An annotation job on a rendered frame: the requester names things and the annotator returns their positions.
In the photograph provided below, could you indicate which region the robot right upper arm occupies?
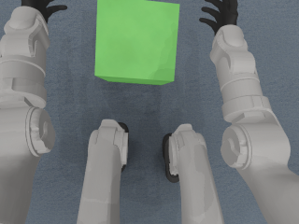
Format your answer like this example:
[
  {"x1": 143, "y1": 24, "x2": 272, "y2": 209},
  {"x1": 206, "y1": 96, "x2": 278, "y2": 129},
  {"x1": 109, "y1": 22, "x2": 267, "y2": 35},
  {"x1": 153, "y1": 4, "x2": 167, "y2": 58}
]
[{"x1": 221, "y1": 122, "x2": 299, "y2": 224}]

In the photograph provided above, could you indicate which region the right robot hand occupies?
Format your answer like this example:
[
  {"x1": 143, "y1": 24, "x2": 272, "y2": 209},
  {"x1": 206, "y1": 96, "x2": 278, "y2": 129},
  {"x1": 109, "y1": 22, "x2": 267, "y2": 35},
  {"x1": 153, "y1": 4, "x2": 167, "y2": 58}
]
[{"x1": 199, "y1": 0, "x2": 238, "y2": 36}]

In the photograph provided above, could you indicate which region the right robot forearm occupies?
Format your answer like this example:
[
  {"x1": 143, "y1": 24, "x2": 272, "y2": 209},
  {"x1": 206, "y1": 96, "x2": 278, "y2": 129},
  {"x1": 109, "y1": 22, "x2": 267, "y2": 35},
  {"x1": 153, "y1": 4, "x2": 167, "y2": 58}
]
[{"x1": 209, "y1": 24, "x2": 291, "y2": 156}]

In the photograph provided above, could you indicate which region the robot left upper arm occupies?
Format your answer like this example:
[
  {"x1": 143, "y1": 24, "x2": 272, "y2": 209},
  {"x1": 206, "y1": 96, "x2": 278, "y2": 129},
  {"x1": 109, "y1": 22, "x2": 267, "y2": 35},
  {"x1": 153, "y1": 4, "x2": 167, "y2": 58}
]
[{"x1": 0, "y1": 106, "x2": 56, "y2": 224}]

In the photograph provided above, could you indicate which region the robot right thigh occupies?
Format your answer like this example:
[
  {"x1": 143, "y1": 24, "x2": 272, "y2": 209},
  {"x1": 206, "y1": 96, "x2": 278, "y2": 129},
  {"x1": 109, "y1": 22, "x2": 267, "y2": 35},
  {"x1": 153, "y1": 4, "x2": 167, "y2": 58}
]
[{"x1": 168, "y1": 130, "x2": 225, "y2": 224}]

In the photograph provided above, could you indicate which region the left robot hand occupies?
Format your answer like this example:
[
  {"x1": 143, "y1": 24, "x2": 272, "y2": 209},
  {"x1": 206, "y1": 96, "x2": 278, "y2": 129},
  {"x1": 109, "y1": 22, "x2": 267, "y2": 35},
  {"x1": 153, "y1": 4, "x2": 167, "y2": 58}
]
[{"x1": 21, "y1": 0, "x2": 67, "y2": 23}]

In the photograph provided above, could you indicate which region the robot left shin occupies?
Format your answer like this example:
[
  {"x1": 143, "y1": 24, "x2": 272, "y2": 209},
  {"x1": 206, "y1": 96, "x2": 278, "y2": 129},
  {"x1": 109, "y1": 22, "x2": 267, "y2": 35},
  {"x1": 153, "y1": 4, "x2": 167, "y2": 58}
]
[{"x1": 88, "y1": 119, "x2": 122, "y2": 153}]

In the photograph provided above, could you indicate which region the left robot forearm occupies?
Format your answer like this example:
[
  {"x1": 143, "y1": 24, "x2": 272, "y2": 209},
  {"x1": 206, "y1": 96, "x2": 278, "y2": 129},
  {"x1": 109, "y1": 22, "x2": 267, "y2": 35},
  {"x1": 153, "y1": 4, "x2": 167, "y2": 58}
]
[{"x1": 0, "y1": 6, "x2": 50, "y2": 109}]

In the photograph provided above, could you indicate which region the carton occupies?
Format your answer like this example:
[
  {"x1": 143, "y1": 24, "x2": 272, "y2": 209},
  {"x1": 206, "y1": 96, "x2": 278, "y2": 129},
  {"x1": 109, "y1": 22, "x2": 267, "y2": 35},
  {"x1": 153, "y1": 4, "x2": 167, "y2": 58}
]
[{"x1": 94, "y1": 0, "x2": 180, "y2": 86}]

